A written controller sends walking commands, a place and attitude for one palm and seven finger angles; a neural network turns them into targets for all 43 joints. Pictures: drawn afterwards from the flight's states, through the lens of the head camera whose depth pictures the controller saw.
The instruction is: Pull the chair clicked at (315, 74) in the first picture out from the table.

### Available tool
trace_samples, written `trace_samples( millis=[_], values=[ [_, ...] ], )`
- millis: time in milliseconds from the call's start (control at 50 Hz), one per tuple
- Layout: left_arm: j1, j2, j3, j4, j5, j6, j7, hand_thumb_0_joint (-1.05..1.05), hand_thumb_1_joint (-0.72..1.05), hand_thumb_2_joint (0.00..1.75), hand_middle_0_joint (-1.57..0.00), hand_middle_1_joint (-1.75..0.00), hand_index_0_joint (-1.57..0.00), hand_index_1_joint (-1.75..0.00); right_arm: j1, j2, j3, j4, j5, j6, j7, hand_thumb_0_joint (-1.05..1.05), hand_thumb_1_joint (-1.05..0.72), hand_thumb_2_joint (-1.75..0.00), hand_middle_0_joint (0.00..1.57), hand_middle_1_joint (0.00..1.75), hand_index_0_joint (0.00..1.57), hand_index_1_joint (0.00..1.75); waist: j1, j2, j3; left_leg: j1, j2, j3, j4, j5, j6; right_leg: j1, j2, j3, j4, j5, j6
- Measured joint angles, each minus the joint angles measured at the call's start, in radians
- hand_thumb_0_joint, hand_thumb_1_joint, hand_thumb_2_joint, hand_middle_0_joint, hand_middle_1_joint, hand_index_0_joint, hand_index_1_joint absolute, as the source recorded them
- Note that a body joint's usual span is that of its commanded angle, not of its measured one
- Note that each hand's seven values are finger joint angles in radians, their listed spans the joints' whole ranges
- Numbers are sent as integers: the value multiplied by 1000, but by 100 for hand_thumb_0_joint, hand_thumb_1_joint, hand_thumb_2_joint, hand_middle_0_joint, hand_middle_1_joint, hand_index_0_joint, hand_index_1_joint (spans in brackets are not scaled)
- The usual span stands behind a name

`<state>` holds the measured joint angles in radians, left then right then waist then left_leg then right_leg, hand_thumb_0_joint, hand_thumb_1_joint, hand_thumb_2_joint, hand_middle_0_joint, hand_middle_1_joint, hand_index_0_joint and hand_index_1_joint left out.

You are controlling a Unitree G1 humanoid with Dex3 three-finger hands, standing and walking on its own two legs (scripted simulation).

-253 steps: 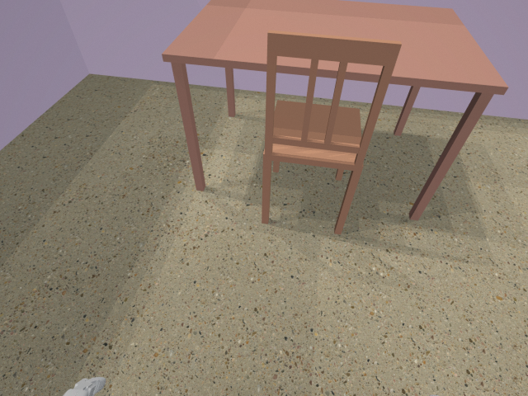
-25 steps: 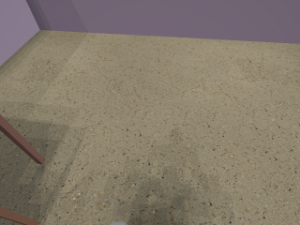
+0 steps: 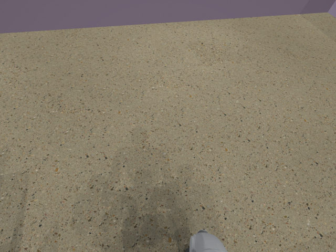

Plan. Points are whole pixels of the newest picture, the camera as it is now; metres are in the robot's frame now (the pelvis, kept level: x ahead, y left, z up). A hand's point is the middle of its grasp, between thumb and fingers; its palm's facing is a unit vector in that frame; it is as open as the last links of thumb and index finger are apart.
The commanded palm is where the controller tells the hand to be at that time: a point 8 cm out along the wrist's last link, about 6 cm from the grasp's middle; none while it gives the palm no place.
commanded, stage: walk to a spot facing it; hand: left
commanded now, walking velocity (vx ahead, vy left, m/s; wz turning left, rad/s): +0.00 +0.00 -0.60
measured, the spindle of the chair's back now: out of the picture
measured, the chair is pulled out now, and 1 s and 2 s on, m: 0.00 0.00 0.00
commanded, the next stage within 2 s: turn to face it in 0.06 s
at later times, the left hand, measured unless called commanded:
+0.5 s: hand (115, 223) +0.21 +0.15 -0.17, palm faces +0.02 -0.99 -0.14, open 7.4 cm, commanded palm none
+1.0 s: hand out of the picture +0.10 +0.17 -0.15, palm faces +0.31 -0.90 -0.30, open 7.4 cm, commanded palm none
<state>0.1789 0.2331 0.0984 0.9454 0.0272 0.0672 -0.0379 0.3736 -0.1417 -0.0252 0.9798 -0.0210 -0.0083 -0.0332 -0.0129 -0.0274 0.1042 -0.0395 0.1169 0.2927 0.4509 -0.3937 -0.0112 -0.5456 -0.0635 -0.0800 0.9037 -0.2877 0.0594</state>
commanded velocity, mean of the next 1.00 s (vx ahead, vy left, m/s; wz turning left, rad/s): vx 0.00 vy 0.00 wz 0.44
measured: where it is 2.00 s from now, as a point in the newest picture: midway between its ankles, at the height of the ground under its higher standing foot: outside the picture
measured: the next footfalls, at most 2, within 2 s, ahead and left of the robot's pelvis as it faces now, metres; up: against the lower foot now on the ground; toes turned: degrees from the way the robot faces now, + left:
right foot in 0.10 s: +0.12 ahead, -0.12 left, +0.00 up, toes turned -10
left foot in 0.50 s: +0.15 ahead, +0.10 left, +0.00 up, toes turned +6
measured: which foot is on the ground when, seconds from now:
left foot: down 0.00-0.10, up 0.12-0.48, down 0.50-0.94, up 0.96-1.00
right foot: up 0.00-0.08, down 0.10-0.52, up 0.54-0.92, down 0.94-1.00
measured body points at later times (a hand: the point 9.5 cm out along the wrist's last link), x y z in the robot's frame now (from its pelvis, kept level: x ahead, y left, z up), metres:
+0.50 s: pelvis +0.09 -0.01 -0.01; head +0.09 +0.01 +0.44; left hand +0.20 +0.20 -0.16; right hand +0.12 -0.25 -0.16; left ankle +0.11 +0.10 -0.74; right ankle +0.08 -0.12 -0.74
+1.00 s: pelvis +0.06 -0.06 -0.01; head +0.10 -0.08 +0.44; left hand +0.09 +0.22 -0.13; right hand +0.19 -0.30 -0.16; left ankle +0.08 +0.09 -0.70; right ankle +0.10 -0.18 -0.74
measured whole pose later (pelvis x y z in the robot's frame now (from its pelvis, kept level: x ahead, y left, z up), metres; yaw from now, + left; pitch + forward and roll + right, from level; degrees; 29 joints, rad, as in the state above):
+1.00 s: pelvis +0.06 -0.06 -0.01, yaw +16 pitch +0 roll +0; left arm 0.18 0.19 0.06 0.90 0.02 0.02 0.03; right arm 0.22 -0.26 -0.11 0.94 -0.02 0.08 0.00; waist -0.01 0.06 0.05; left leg -0.50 -0.03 -0.09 0.86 -0.42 -0.03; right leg -0.26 -0.04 -0.07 0.56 -0.31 0.01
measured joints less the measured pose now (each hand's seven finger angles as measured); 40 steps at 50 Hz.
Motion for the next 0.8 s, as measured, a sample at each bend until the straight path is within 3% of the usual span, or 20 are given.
trace_samples(
  millis=[60,100,120,160,220,320,480,520,580,640,700,800],
  values=[
    [-46,-14,-12,-17,0,-15,1,1,91,90,-20,-30,-19,-30,16,-11,-14,15,1,7,6,1,-90,-89,21,30,20,30,-20,19,20,2,26,40,71,-61,-24,70,27,-35,-153,-21,-27],
    [-67,-12,-20,-35,2,-43,1,1,91,90,-20,-30,-19,-30,38,-17,-22,20,10,14,12,1,-90,-89,21,30,20,30,-28,24,20,-42,56,47,216,-105,-39,148,44,-51,-280,78,-59],
    [-81,-14,-22,-41,0,-62,6,1,91,90,-20,-30,-19,-30,32,-24,-24,24,16,24,16,1,-90,-89,21,30,20,30,-24,33,26,-102,68,8,367,-131,-50,140,55,-49,-259,84,-85],
    [-101,-21,-28,-53,-13,-79,22,1,91,90,-20,-30,-20,-30,0,-38,-28,24,24,46,10,1,-90,-89,21,30,20,30,-30,47,44,-229,46,-113,649,-172,-54,144,69,-42,-221,29,-123],
    [-102,-30,-35,-57,-17,-71,45,1,90,90,-20,-30,-20,-30,-59,-51,-30,11,19,58,4,1,-91,-89,20,30,20,29,-29,50,33,-363,26,-193,801,-108,-54,190,82,-21,-273,22,-127],
    [-82,-53,-55,-24,-4,-64,61,1,90,90,-20,-30,-20,-30,-126,-53,-24,-21,8,45,6,1,-91,-89,20,30,20,29,-41,54,-31,-449,13,-245,651,5,-44,252,81,-6,-381,61,-120],
    [-44,-91,-66,-4,-3,-67,59,1,90,90,-20,-30,-20,-30,-108,-20,-14,8,12,42,20,1,-92,-89,20,30,20,29,-16,34,-87,-298,-29,-212,246,77,-42,311,45,-81,-355,-7,-85],
    [-30,-85,-57,-3,-10,-59,59,1,90,90,-21,-30,-20,-30,-102,-13,-14,12,9,39,25,1,-93,-89,20,30,20,29,-10,9,-88,-277,-55,-210,198,86,9,291,15,-97,-286,-48,-65],
    [-5,-59,-38,3,-11,-35,63,1,90,90,-20,-30,-20,-30,-107,-1,-11,2,-1,33,24,1,-93,-89,20,30,20,30,2,-15,-76,-285,-78,-216,189,80,46,194,12,-33,-42,-200,-29],
    [7,-34,-19,18,-8,-24,61,1,90,90,-20,-30,-20,-30,-112,0,-12,-11,-1,25,16,1,-92,-89,21,30,20,30,3,-10,-55,-275,-89,-239,119,130,45,111,16,20,147,-180,-11],
    [18,-14,-9,20,-12,-21,59,1,90,90,-20,-30,-20,-30,-120,-10,-16,-20,1,26,16,1,-92,-89,21,30,20,30,7,6,-36,-269,-96,-265,60,174,46,82,12,51,165,-151,7],
    [13,6,0,12,-17,-15,62,1,91,90,-20,-30,-20,-30,-130,-36,-31,-31,1,36,22,1,-91,-89,21,30,20,30,0,36,-25,-281,-104,-320,28,212,32,111,14,79,38,-163,22]
  ],
)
